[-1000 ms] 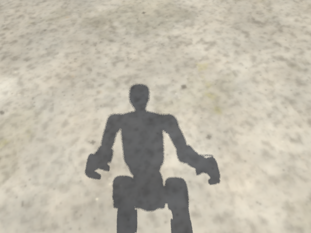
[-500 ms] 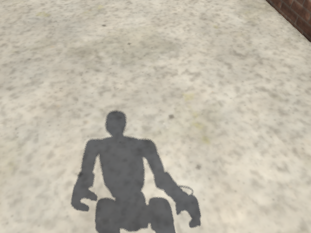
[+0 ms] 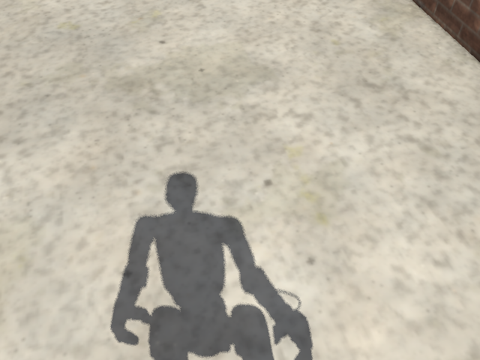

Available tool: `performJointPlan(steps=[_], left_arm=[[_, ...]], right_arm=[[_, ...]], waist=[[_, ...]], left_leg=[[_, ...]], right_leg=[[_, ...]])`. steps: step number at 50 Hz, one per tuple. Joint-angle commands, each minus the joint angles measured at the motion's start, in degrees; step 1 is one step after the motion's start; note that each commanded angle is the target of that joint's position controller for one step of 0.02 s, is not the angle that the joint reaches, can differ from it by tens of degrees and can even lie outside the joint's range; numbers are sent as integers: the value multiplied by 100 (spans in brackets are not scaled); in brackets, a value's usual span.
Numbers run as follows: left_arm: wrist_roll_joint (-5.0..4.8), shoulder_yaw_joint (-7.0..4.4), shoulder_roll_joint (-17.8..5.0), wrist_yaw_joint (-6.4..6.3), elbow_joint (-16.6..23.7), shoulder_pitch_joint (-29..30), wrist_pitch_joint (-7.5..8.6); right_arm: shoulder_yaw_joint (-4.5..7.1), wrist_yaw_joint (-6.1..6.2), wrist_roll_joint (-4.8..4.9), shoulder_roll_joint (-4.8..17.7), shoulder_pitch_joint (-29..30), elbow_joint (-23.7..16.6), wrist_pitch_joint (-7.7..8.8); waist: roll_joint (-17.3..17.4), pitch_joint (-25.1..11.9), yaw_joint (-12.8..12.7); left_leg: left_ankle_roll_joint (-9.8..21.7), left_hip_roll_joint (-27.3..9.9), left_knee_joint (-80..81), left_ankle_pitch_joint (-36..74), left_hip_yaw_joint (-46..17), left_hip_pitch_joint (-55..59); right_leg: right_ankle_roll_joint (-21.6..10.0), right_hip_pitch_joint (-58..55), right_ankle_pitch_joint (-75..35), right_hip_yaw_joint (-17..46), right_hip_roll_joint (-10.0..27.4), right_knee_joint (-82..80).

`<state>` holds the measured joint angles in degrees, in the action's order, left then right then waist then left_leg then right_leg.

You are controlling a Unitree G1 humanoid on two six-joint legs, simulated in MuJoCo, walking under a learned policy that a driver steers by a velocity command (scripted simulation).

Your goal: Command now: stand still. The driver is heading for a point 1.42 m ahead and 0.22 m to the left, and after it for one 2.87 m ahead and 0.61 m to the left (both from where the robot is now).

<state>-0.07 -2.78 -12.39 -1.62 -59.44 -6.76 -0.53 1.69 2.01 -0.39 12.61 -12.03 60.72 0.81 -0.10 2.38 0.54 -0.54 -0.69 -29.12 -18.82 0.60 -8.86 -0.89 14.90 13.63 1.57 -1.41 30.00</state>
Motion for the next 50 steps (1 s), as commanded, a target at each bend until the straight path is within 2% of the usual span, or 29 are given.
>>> performJointPlan(steps=[1,14,30,31,32,33,34,35,37,38,39,40,41,42,43,44,45,46,47,48,49,50], left_arm=[[-1,-94,-609,-20,126,74,45],[-4,-40,-563,-35,-172,-18,30],[-10,14,-493,-61,-340,-238,23],[-9,29,-436,-63,-398,-343,18],[-38,10,-480,-69,-414,-387,11],[-68,-17,-533,-72,-404,-410,23],[-72,-23,-540,-64,-347,-336,71],[-82,-13,-478,-39,-256,-199,159],[-120,27,-246,55,-93,44,368],[-131,23,-266,100,-36,133,443],[-155,19,-266,138,-12,94,503],[-188,26,-239,164,-12,-5,551],[-215,8,-247,179,-94,-266,591],[-213,-52,-306,173,-309,-735,601],[-177,-139,-460,165,-526,-1305,585],[-142,-269,-858,142,-692,-2180,591],[-140,-380,-1465,192,-745,-2889,620],[-49,-206,-1011,209,-672,-2510,710],[-50,-107,-694,213,-496,-2039,768],[-41,-41,-572,245,-364,-1716,784],[-34,-1,-544,273,-281,-1532,765],[-13,58,-412,274,-266,-1538,725]], right_arm=[[81,23,-3,570,-223,-112,41],[17,40,-4,448,-566,13,60],[-26,44,6,320,-910,68,78],[-32,48,13,276,-1042,132,71],[-1,61,45,353,-1084,142,54],[42,80,73,481,-1028,80,45],[66,92,101,546,-1055,21,60],[100,91,139,636,-1209,13,109],[234,63,192,965,-1445,48,226],[256,49,177,975,-1387,0,266],[250,25,150,923,-1278,-67,304],[242,-10,174,877,-1118,-142,328],[235,-40,223,842,-896,-221,320],[233,-62,238,838,-765,-288,301],[228,-72,228,833,-648,-374,316],[160,-97,183,612,-393,-526,370],[72,-74,191,211,-474,-747,490],[126,-86,301,429,-311,-801,571],[135,-149,372,470,-244,-826,625],[148,-182,330,485,-229,-793,655],[204,-190,255,564,-146,-807,672],[256,-214,208,635,-83,-829,652]], waist=[[12,-170,-12],[4,-67,-41],[32,-4,-60],[48,-127,-56],[104,-22,-51],[214,159,-47],[271,396,1],[416,570,87],[1030,725,175],[989,835,168],[921,856,88],[897,858,-25],[837,799,-215],[751,627,-402],[572,375,-590],[-448,37,-918],[-1911,-392,-990],[-1142,-138,-743],[-693,191,-530],[-401,239,-388],[-257,320,-290],[-292,302,-235]], left_leg=[[103,-153,572,719,-124,-523],[114,-115,642,553,-95,-593],[143,-95,690,570,-95,-637],[172,-52,735,-6,-57,-591],[263,-23,748,-832,-84,-681],[413,-87,788,-1690,-236,-806],[581,-257,933,-2352,-508,-914],[781,-557,1147,-2726,-955,-847],[1306,-1568,1843,-3009,-2322,-408],[1454,-1852,1984,-2781,-2658,-464],[1450,-1889,1956,-2452,-2637,-450],[1326,-1770,1831,-2086,-2358,-486],[1110,-1491,1626,-1755,-1865,-720],[914,-1119,1294,-1323,-1360,-1113],[759,-811,711,-503,-957,-1504],[436,-249,-1172,372,-188,-2186],[187,390,-3023,-862,164,-3422],[303,109,-4153,-1203,-489,-3959],[470,-170,-4533,-688,-643,-4323],[557,-402,-4449,-139,-556,-4302],[567,-555,-4125,290,-486,-4237],[533,-654,-3847,549,-388,-3987]], right_leg=[[-235,-511,-1049,292,301,-415],[-196,-439,-788,252,271,-497],[-156,-405,-799,207,250,-503],[-161,-446,-171,133,178,-502],[-191,-289,800,24,52,-394],[-240,24,1760,-68,-50,-243],[-289,402,2246,-66,-49,-119],[-306,765,2203,-91,-27,119],[-240,1394,1095,-445,-16,1184],[-303,1548,977,-319,184,1519],[-378,1590,1161,-270,277,1571],[-443,1377,1315,-298,317,1162],[-481,702,1107,-436,247,405],[-427,-306,594,-631,21,-147],[-383,-1189,196,-473,-6,-232],[-691,-2065,559,974,889,-891],[-1553,-2875,1056,3550,2173,-1872],[-1726,-2602,1277,4031,2463,-1947],[-1539,-2398,1097,3356,2297,-1871],[-1316,-2189,754,2620,2011,-1918],[-1155,-1997,186,2083,1820,-1988],[-1003,-1826,-453,1579,1595,-2039]])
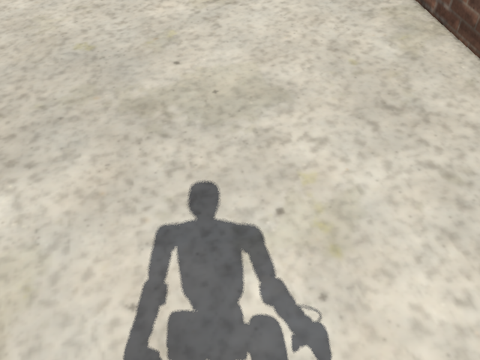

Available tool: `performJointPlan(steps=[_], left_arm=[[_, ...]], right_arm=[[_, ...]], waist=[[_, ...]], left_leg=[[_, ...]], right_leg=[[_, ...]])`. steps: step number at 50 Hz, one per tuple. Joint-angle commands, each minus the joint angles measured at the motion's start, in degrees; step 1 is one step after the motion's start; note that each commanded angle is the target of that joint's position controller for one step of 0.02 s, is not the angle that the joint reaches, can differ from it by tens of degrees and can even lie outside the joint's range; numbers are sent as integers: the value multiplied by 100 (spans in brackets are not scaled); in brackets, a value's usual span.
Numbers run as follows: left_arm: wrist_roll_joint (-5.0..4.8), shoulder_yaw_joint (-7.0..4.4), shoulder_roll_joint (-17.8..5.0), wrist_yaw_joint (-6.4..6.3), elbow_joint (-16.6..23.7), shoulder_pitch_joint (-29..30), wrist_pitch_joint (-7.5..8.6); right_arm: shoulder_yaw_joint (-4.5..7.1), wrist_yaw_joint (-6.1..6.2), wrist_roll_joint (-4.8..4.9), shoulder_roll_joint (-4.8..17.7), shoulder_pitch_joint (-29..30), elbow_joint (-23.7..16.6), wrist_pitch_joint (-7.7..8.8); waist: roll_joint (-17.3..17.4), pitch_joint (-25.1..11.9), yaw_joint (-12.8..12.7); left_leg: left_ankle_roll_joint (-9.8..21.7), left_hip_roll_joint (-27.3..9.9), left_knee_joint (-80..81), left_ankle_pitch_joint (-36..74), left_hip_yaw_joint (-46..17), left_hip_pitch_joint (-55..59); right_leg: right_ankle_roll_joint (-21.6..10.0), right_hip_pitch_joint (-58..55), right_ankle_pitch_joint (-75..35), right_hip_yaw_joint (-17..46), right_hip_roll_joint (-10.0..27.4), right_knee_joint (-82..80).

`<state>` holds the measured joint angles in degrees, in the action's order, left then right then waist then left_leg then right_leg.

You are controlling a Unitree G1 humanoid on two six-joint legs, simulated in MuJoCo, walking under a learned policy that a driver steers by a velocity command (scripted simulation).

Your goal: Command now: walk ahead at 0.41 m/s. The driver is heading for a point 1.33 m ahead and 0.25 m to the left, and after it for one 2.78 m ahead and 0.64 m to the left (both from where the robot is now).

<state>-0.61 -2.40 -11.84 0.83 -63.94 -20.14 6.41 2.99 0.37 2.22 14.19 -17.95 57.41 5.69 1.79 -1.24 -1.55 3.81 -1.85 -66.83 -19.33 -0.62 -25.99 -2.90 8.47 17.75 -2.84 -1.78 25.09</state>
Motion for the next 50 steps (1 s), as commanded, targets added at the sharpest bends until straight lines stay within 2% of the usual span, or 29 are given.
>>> performJointPlan(steps=[1,3,6,11,13,14,15,16,17,18,19,20,21,22,24,27,30,32,35,37,39,40,41,42,43,44,46,48,50], left_arm=[[55,48,-417,3,169,-322,-16],[67,48,-557,-84,160,-519,-73],[85,27,-784,-190,288,-485,-115],[-45,-55,-920,-218,230,-877,-115],[-41,-100,-978,-216,253,-800,-154],[-17,-132,-1059,-215,288,-723,-184],[20,-158,-1118,-211,320,-639,-234],[56,-135,-1059,-206,372,-556,-286],[137,-47,-859,-188,525,-582,-292],[79,211,154,-90,547,-1452,-149],[-97,78,-434,-49,523,-979,38],[-241,-28,-813,-44,792,-286,136],[-219,-38,-877,-99,899,76,173],[-128,-96,-864,-155,907,201,137],[-67,-118,-636,-192,866,-86,-41],[-2,-140,-540,-244,964,15,-183],[87,-111,-476,-227,1174,597,-207],[74,-63,-402,-191,1268,1053,-209],[50,-70,-536,-160,1349,1426,-240],[81,-95,-652,-140,1413,1576,-229],[137,-152,-769,-127,1305,1265,-185],[180,-244,-1075,-161,1207,995,-163],[219,-303,-1415,-193,1181,769,-176],[201,-221,-1078,-205,1050,532,-258],[133,-113,-660,-172,1009,443,-316],[132,-65,-620,-146,1021,629,-327],[154,-99,-849,-174,1160,1217,-343],[182,-110,-869,-224,1272,1773,-399],[147,-102,-791,-248,1233,1898,-475]], right_arm=[[130,-87,-57,409,491,-497,123],[88,-124,-86,226,730,-602,40],[-28,-137,-105,52,1680,-1001,21],[-67,-257,-37,218,2445,-1341,27],[-13,-309,-43,376,2354,-1388,57],[52,-315,-51,511,2092,-1347,66],[154,-301,-49,696,1528,-1210,61],[291,-265,-30,921,539,-912,33],[403,-201,-91,1310,-473,-692,-2],[449,-248,-188,1680,-847,-524,-8],[299,-251,-168,1118,-696,-535,2],[228,-234,-144,889,-101,-606,40],[164,-240,-168,724,458,-741,80],[123,-269,-235,574,767,-765,117],[62,-311,-301,377,912,-689,152],[65,-238,-324,549,672,-492,168],[69,-93,-325,667,566,-429,71],[69,-39,-302,745,394,-371,13],[67,-8,-256,803,175,-223,-75],[69,6,-212,783,187,-153,-136],[63,31,-145,732,294,-123,-193],[43,39,-197,654,44,-91,-185],[-12,33,-332,475,-395,-77,-126],[-150,33,-312,-3,-924,116,-129],[-109,49,-240,238,-536,67,-220],[-53,74,-149,453,-124,-79,-330],[8,163,-171,526,159,-96,-550],[2,220,-194,382,65,-6,-655],[-33,215,-235,172,-180,204,-645]], waist=[[-574,608,0],[-554,638,-10],[-498,870,-144],[-625,1037,-218],[-660,862,-21],[-776,589,166],[-892,160,491],[-877,-412,972],[-340,-1165,1272],[1424,-2258,699],[989,-2018,897],[758,-948,769],[99,-533,571],[-105,-235,357],[135,-81,18],[97,151,-149],[118,89,-69],[167,1,122],[211,-71,277],[249,-50,274],[149,-166,38],[-128,-363,39],[-633,-863,277],[-1388,-1395,322],[-1346,-1373,90],[-1199,-1105,76],[-814,-672,207],[-921,-424,442],[-918,-435,592]], left_leg=[[33,-558,145,736,-157,-2088],[-152,-553,596,997,39,-2041],[-305,-403,2086,1683,243,-1669],[-133,-171,3354,2147,305,-1136],[52,-73,3590,1931,296,-876],[148,77,3566,1765,381,-438],[269,277,3489,1588,511,319],[425,407,3505,1561,585,1602],[758,-620,3361,1267,-632,3436],[1790,-2089,4354,-326,-3798,5210],[1591,-1971,5143,-877,-4510,4949],[1274,-1818,5190,-489,-3538,4065],[1123,-1634,5305,299,-2726,3064],[1026,-1421,5428,967,-2094,2235],[974,-1131,5688,1699,-1408,1462],[1083,-1050,5693,3925,-623,1024],[921,-802,5565,4609,-49,1059],[780,-669,5494,4509,157,1138],[761,-811,5318,4102,30,1565],[714,-934,5003,3989,-135,1867],[498,-817,4429,3615,-200,2021],[243,-491,3969,3310,-98,1907],[-5,-86,3283,1973,91,1234],[-304,203,2458,-9,198,516],[-459,242,1914,-1554,48,319],[-504,150,1572,-2029,-111,20],[-584,-87,1446,-1607,-239,76],[-610,-153,2172,-998,-143,703],[-543,24,3183,240,159,1539]], right_leg=[[-743,-1085,-1303,1670,1490,-1588],[-788,-912,-1890,1279,1394,-1700],[-774,-357,-1971,864,1235,-1931],[-715,-722,-2038,654,1487,-2002],[-593,-1211,-2953,557,1623,-1597],[-524,-1395,-3979,500,1650,-1202],[-440,-1453,-5033,387,1586,-478],[-287,-1088,-5420,200,1340,707],[-126,311,-3781,63,1041,2539],[190,2342,817,371,-171,4718],[51,2989,1324,1146,-24,5473],[-53,3457,920,956,282,5619],[-93,3191,321,845,617,5342],[-86,2863,-17,768,826,4991],[-71,2234,-202,790,1016,4568],[150,2201,-278,602,975,3875],[304,2190,-1223,439,897,2518],[304,1870,-1879,302,714,1658],[298,1682,-2116,345,560,1023],[193,1665,-1783,384,501,725],[23,1130,-2087,328,399,11],[-113,446,-3688,532,600,-184],[-465,-739,-5620,1063,1245,333],[-1257,-1561,-5814,1822,1962,398],[-1480,-1297,-4973,2257,2146,45],[-1401,-948,-3752,2338,2081,-235],[-1125,2,-2028,2204,1928,-678],[-833,897,-1163,1755,1586,-962],[-623,1359,-703,1192,1208,-917]])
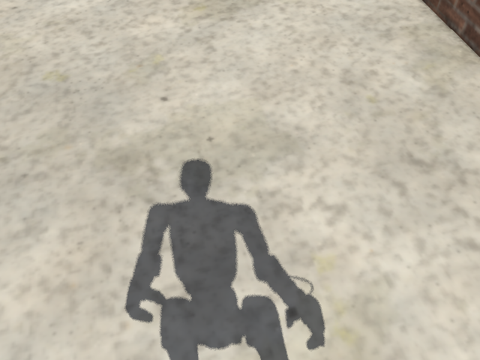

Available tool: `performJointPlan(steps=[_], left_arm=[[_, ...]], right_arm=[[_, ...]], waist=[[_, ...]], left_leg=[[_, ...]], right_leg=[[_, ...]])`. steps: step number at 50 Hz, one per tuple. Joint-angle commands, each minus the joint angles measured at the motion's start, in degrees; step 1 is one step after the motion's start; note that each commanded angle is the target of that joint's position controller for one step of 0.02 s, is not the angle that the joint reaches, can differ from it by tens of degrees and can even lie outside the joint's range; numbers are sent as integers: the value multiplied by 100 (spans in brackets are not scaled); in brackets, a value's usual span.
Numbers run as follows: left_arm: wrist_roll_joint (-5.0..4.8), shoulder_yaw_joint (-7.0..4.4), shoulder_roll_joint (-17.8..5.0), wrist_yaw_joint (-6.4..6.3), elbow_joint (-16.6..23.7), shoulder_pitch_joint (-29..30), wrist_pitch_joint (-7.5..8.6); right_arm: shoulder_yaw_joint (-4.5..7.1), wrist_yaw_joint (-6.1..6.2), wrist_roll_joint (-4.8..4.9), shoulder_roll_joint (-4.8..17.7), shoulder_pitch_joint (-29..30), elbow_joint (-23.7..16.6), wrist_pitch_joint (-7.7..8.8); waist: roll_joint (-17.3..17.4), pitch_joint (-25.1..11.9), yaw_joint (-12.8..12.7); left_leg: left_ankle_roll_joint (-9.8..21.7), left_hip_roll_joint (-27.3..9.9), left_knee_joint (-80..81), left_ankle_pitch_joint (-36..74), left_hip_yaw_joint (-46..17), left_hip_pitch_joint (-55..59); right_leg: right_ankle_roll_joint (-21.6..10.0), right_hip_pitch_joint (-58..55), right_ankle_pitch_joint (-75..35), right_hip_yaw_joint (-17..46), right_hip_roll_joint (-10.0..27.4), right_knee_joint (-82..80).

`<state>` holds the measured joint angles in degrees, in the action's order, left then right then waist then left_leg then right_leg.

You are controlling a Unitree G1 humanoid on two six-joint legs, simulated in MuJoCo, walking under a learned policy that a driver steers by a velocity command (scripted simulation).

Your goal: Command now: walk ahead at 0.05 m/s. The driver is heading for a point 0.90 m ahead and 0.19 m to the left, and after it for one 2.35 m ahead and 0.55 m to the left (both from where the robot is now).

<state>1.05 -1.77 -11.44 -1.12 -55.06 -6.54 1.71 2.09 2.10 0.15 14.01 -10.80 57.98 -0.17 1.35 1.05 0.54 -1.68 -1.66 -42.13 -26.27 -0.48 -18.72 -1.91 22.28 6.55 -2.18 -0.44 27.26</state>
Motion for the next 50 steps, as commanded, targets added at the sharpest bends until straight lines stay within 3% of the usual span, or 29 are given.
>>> performJointPlan(steps=[1,3,4,6,10,12,13,15,16,18,20,22,23,24,25,26,27,28,30,34,38,41,44,45,46,47,48,49,50], left_arm=[[-82,-157,-782,-53,270,411,-25],[-113,-126,-648,-38,96,46,-30],[-91,-147,-626,-48,97,-78,-46],[-57,-151,-610,-88,43,-40,-34],[-79,-177,-629,-87,-131,-206,-23],[-132,-174,-547,-74,-231,-261,-44],[-157,-194,-567,-67,-231,-208,-45],[-197,-207,-558,-25,-77,157,53],[-219,-196,-501,15,-6,288,140],[-244,-206,-489,103,59,357,302],[-298,-222,-484,176,-17,102,395],[-289,-360,-653,169,-437,-890,376],[-256,-492,-1002,131,-606,-1635,357],[-260,-642,-1628,129,-725,-2371,350],[-176,-460,-1221,171,-736,-2401,410],[-155,-340,-928,165,-612,-1908,457],[-147,-274,-769,188,-463,-1527,480],[-146,-233,-753,213,-380,-1296,487],[-113,-154,-619,205,-363,-1260,448],[-97,-184,-897,67,-404,-1537,393],[-127,-231,-1004,10,-405,-1716,379],[-202,-268,-967,9,-513,-1942,357],[-216,-340,-1054,2,-507,-1837,296],[-207,-368,-1129,2,-475,-1745,270],[-190,-365,-1120,2,-449,-1650,228],[-151,-310,-999,3,-386,-1609,198],[-98,-157,-470,50,-270,-2148,238],[-194,-40,-137,98,-303,-2264,400],[-358,-183,-669,119,-165,-1726,529]], right_arm=[[59,19,-68,182,-946,214,-62],[84,-1,-174,478,-752,102,-88],[128,7,-100,729,-578,96,-77],[70,-4,-81,467,-316,95,55],[72,-27,-50,445,-460,175,238],[107,-20,6,510,-730,287,207],[160,-13,39,659,-780,270,183],[247,-1,102,915,-1011,234,232],[285,8,124,988,-1080,250,300],[286,1,110,863,-1145,262,439],[291,-44,173,804,-905,181,466],[300,-86,180,846,-474,21,437],[264,-95,152,733,-227,-105,463],[164,-77,109,283,-308,-304,548],[186,-84,118,362,-147,-378,623],[221,-143,243,441,-144,-386,676],[222,-183,281,443,-132,-350,698],[252,-186,248,443,-65,-341,702],[310,-199,166,437,-46,-331,630],[256,-220,85,197,607,-589,528],[163,-299,122,137,1445,-862,532],[137,-380,153,214,1789,-1022,548],[198,-455,161,436,1680,-1094,594],[268,-453,155,582,1367,-1037,602],[386,-434,148,770,645,-836,596],[525,-395,148,1032,-405,-527,574],[652,-352,1,1574,-1306,-354,562],[573,-376,25,1451,-1479,-286,543],[438,-399,78,1069,-991,-340,585]], waist=[[-846,-663,385],[-451,-320,178],[87,-17,-81],[339,164,-119],[152,-84,-71],[268,-146,3],[446,28,55],[755,548,243],[851,750,278],[842,799,239],[672,632,7],[510,236,-480],[-129,-20,-803],[-1814,-429,-912],[-1613,-492,-839],[-1086,-102,-557],[-743,26,-409],[-497,215,-305],[-557,248,-177],[-423,398,-224],[-540,560,-406],[-544,700,-429],[-609,517,-191],[-718,249,13],[-755,-194,408],[-677,-822,854],[449,-1788,754],[1408,-2470,631],[1024,-1718,622]], left_leg=[[68,98,1130,1365,253,1080],[323,-285,1744,1335,-116,1002],[487,-338,1867,271,-205,188],[414,-307,2247,-170,-274,-535],[301,-239,2025,1117,-169,-15],[480,-245,2154,163,-249,140],[684,-399,2323,-548,-519,176],[1189,-1196,2883,-1392,-1629,576],[1401,-1571,2977,-1222,-2084,748],[1521,-1830,2814,34,-2209,1270],[1301,-1609,2559,772,-1676,1251],[941,-997,2004,1554,-883,184],[648,-546,715,2212,-258,-447],[207,274,-1388,1193,491,-1764],[268,302,-2585,-497,-213,-2437],[460,-66,-3136,-228,-462,-2862],[598,-312,-3116,312,-406,-2856],[646,-487,-2790,780,-342,-2851],[586,-641,-2196,1261,-206,-2384],[272,-564,-926,1944,38,-2418],[215,-312,463,2793,261,-1892],[363,-290,882,2867,168,-1877],[613,-173,1152,2457,190,-1501],[705,1,1134,2290,324,-951],[834,214,1125,2190,481,10],[1013,118,1006,2135,321,1514],[1732,-1369,1141,1317,-1902,3746],[2209,-2160,2488,172,-4386,4340],[1881,-1941,2725,-213,-4012,3768]], right_leg=[[-589,40,913,961,929,-1091],[-135,162,2018,755,645,-942],[41,-202,1836,416,310,-842],[89,-1022,877,286,229,-374],[-56,-1200,-396,288,287,-90],[-53,-1067,697,13,48,193],[-41,-705,1443,-176,-118,490],[-95,450,1722,-286,-178,1139],[-185,821,1612,-139,-4,1386],[-311,1315,1832,58,245,1611],[-380,704,1650,-63,244,843],[-349,-1487,599,-304,-144,164],[-563,-2376,764,601,418,-251],[-1329,-3479,1115,2975,1711,-1177],[-1637,-3523,1081,4143,2264,-1578],[-1482,-3258,1101,3558,2226,-1443],[-1268,-2944,991,2871,1955,-1492],[-1128,-2642,725,2372,1781,-1614],[-913,-2224,-68,1589,1440,-1792],[-969,-1994,-809,1005,1296,-2023],[-899,-1713,-578,605,1191,-2220],[-870,-2104,-639,547,1419,-2135],[-726,-2640,-1579,458,1612,-1661],[-660,-2711,-2580,386,1596,-1242],[-543,-2601,-3490,204,1418,-358],[-348,-1900,-3338,11,1121,965],[-23,151,-1181,-152,436,3263],[96,1269,2456,529,-329,4732],[-64,1915,2354,982,29,5293]])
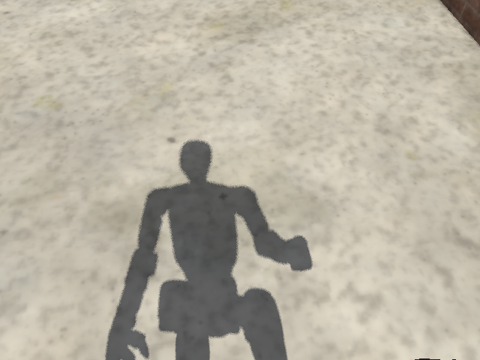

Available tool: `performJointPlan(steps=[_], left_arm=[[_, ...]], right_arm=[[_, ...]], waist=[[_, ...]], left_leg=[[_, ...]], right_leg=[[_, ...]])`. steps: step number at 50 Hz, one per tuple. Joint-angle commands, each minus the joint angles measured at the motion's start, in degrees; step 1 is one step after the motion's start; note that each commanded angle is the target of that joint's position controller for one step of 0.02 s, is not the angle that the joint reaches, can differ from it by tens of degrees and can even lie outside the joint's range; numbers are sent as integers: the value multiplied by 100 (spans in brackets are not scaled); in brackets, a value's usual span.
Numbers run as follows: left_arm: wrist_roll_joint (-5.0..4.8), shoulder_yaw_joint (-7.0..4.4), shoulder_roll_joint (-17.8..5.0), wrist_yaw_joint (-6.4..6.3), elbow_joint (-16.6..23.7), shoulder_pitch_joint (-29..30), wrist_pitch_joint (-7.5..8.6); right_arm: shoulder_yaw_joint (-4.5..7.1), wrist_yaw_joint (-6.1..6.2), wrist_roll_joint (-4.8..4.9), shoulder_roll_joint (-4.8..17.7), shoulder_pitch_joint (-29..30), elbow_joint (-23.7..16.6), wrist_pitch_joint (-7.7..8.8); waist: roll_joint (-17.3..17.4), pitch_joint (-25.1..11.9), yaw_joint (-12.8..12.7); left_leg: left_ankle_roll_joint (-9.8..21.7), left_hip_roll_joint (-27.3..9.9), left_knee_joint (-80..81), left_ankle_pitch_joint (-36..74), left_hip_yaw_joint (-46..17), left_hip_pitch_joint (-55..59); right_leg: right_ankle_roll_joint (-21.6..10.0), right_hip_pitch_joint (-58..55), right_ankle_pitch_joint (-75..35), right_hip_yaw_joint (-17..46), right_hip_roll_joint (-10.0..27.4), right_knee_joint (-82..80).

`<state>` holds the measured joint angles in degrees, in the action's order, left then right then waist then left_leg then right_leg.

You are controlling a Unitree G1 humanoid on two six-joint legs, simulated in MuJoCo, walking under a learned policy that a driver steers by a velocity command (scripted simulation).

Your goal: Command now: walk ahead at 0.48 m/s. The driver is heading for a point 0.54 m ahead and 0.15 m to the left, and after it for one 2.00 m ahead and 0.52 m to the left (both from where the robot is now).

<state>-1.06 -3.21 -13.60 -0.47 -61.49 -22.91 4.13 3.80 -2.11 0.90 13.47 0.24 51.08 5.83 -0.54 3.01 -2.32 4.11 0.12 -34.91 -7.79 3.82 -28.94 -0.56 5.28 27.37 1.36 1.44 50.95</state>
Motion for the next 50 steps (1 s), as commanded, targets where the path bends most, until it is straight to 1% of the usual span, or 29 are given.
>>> performJointPlan(steps=[1,2,3,4,6,9,11,15,20,22,24,25,26,27,28,29,31,32,34,35,37,39,41,43,45,47,48,49,50], left_arm=[[-220,-77,-662,41,651,416,346],[-150,-104,-670,-13,693,642,345],[-57,-166,-655,-65,667,610,273],[-29,-168,-526,-77,630,432,183],[-27,-162,-346,-92,622,357,60],[48,-208,-469,-107,883,1048,12],[81,-211,-447,-75,1006,1420,36],[46,-137,-307,26,1212,2197,95],[-7,-45,-303,198,1541,3018,165],[-24,-62,-412,259,1640,3017,221],[-27,-173,-693,260,1527,2403,278],[-13,-312,-953,223,1265,1500,297],[97,-442,-1372,157,1024,325,310],[163,-550,-1833,137,872,-235,256],[146,-388,-1302,131,907,-258,234],[100,-282,-965,105,965,252,233],[129,-170,-601,115,1068,1054,255],[177,-127,-457,129,1055,1258,279],[196,-146,-443,129,979,1336,296],[192,-169,-513,105,941,1323,308],[238,-203,-656,27,929,1360,307],[244,-233,-781,-67,949,1419,250],[210,-254,-889,-157,986,1407,181],[142,-284,-1014,-225,964,1241,103],[35,-325,-1119,-256,959,1201,7],[-61,-381,-1234,-284,1026,1322,-87],[-100,-403,-1267,-300,1075,1408,-132],[-112,-385,-1198,-294,1115,1452,-182],[36,-335,-1058,-250,1137,1122,-186]], right_arm=[[189,32,-2,861,-1559,214,15],[129,12,-63,706,-1094,142,56],[79,-6,-130,532,-841,124,104],[54,-23,-160,455,-777,155,113],[53,6,-133,503,-964,260,115],[96,143,-131,774,-1339,361,112],[90,212,-114,794,-1570,407,76],[75,264,-54,826,-1987,493,38],[105,274,-13,863,-2553,713,-96],[142,296,11,930,-2557,730,-161],[187,303,25,1069,-2320,644,-205],[151,292,21,990,-2173,582,-218],[55,280,-43,771,-2081,414,-204],[-142,245,-23,3,-2826,348,-97],[-54,226,106,429,-2687,434,18],[72,234,232,819,-2171,282,48],[120,306,152,742,-1700,184,-2],[158,317,132,630,-1806,210,-95],[143,297,146,325,-1958,196,-264],[153,300,140,300,-1886,128,-324],[188,317,70,354,-1623,-54,-384],[175,260,-6,322,-1411,-212,-368],[116,162,-39,216,-975,-382,-351],[107,67,-57,242,-670,-555,-378],[143,-15,-59,382,-548,-731,-424],[224,-74,-77,604,-677,-839,-448],[293,-92,-72,748,-1000,-804,-438],[417,-72,-61,980,-1592,-667,-402],[584,50,-76,1483,-1938,-645,-385]], waist=[[861,-1220,778],[352,-771,556],[356,-609,327],[455,-550,164],[474,-388,69],[298,-81,167],[284,-30,259],[321,80,511],[290,308,771],[397,279,631],[604,-106,222],[563,-669,-235],[263,-1595,-667],[-1193,-2538,-366],[-1233,-2788,-503],[-970,-1831,-438],[-383,-859,-112],[-480,-622,100],[-536,-427,283],[-481,-308,329],[-333,-93,401],[-349,-64,434],[-333,-65,292],[-298,-165,164],[-380,-247,176],[-470,-374,333],[-467,-529,510],[-246,-813,813],[543,-1140,886]], left_leg=[[1077,-1951,2052,-1726,-3557,3927],[967,-1759,2216,-1065,-2840,2937],[858,-1542,2343,-601,-2340,2283],[832,-1400,2487,-450,-2044,1888],[912,-1294,2746,-292,-1676,1541],[977,-1309,2978,30,-1439,1670],[895,-1237,2987,311,-1227,1895],[710,-1057,2983,529,-781,2123],[724,-1360,2568,842,-804,3084],[673,-1516,2246,1267,-979,3336],[555,-1470,1611,2605,-1018,3295],[403,-1173,667,3234,-830,2990],[186,-811,-959,2221,-595,1822],[-250,181,-3146,-1077,-322,-507],[-199,133,-3976,-2525,-1172,-1056],[-142,-189,-4253,-2183,-1128,-1527],[-109,-678,-3792,-1260,-928,-1194],[-88,-835,-3557,-1007,-972,-853],[-84,-929,-3350,-812,-938,-576],[-106,-944,-3242,-665,-935,-681],[-225,-878,-2809,-275,-935,-899],[-317,-781,-1954,321,-703,-747],[-324,-642,-1087,928,-352,-393],[-316,-533,-633,1086,-184,-298],[-217,-476,-342,771,-165,-312],[-34,-279,-173,185,-20,-66],[86,-99,37,45,91,311],[255,155,575,476,171,1094],[517,-237,811,2652,-606,2232]], right_leg=[[-318,3784,-182,432,154,2885],[-344,3511,-720,312,456,2501],[-368,3112,-1024,337,676,2111],[-375,2775,-1160,364,772,1920],[-324,2690,-1256,294,839,1545],[-123,3396,-2040,260,894,658],[-38,3640,-2685,213,844,-9],[-13,3421,-3545,-68,585,-1228],[-90,3637,-3108,-141,404,-1989],[-185,3429,-2665,-100,312,-2238],[-320,2328,-2319,-276,24,-2396],[-480,1022,-2448,-372,-96,-2458],[-836,-932,-2543,424,719,-2122],[-1644,-3107,-1599,3006,2256,-2552],[-1667,-3057,-1113,3933,2360,-3178],[-1340,-2329,-1086,2944,2165,-3263],[-1022,-607,-1620,1617,1765,-3683],[-920,-58,-1798,1108,1557,-3910],[-928,447,-2053,536,1456,-4209],[-952,544,-2253,291,1450,-4308],[-982,639,-3551,-218,1432,-4259],[-902,692,-4368,-796,1270,-4137],[-822,738,-4572,-1209,1132,-4018],[-824,367,-4732,-1270,1261,-3827],[-750,-125,-4859,-1254,1444,-3511],[-624,-419,-5464,-1253,1552,-2931],[-523,-484,-5779,-1278,1503,-2375],[-313,-376,-5563,-1398,1244,-1411],[98,472,-4002,-1483,836,41]])
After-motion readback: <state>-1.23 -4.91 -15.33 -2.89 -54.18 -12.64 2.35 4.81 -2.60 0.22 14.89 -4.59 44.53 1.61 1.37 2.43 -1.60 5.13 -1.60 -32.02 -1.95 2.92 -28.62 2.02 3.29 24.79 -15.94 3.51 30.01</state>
